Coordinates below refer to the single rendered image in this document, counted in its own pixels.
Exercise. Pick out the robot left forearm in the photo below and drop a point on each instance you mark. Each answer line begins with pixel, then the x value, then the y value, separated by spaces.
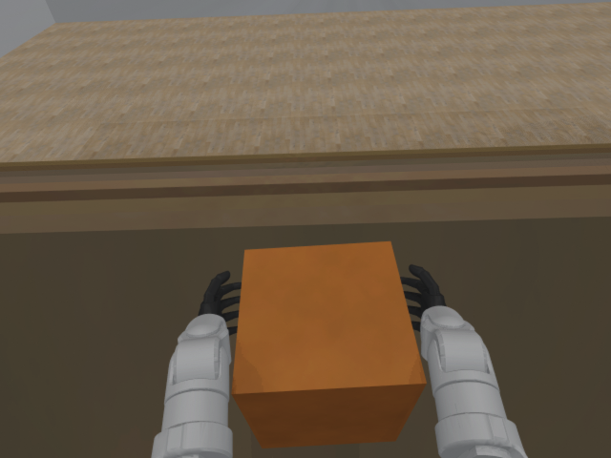
pixel 195 417

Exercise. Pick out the right robot hand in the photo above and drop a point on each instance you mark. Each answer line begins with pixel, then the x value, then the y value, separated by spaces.
pixel 427 287

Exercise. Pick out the robot right forearm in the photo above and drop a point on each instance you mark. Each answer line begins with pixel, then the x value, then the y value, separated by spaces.
pixel 472 422

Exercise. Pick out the carton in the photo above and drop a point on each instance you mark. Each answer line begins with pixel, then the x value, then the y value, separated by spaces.
pixel 325 350

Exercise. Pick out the left robot hand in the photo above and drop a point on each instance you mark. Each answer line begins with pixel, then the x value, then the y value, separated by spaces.
pixel 212 303

